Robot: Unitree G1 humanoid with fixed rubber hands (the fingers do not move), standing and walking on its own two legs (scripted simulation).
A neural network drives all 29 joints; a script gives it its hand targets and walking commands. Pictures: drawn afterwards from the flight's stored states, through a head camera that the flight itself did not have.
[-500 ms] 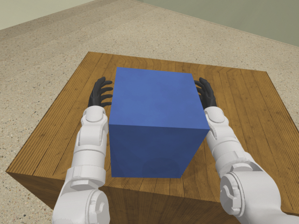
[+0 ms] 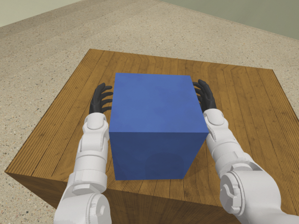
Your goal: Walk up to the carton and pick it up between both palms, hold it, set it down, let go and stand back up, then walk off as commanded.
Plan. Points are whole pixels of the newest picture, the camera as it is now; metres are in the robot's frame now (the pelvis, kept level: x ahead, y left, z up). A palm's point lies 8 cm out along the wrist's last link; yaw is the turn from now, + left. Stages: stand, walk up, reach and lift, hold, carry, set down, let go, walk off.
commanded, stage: set down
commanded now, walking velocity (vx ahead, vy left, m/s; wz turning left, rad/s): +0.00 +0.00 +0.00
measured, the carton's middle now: (151, 129) +0.38 +0.05 +0.03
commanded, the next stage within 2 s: none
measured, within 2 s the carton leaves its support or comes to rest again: rests again in 0.34 s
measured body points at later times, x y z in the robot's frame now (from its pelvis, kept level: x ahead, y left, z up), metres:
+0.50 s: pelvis +0.00 +0.00 +0.00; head +0.03 +0.01 +0.45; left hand +0.38 +0.21 +0.07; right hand +0.45 -0.09 +0.09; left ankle +0.00 +0.17 -0.75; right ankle -0.03 -0.08 -0.75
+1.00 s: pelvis +0.00 +0.00 +0.00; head +0.03 +0.01 +0.45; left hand +0.37 +0.21 +0.07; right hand +0.44 -0.09 +0.08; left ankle +0.00 +0.17 -0.75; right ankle -0.03 -0.08 -0.75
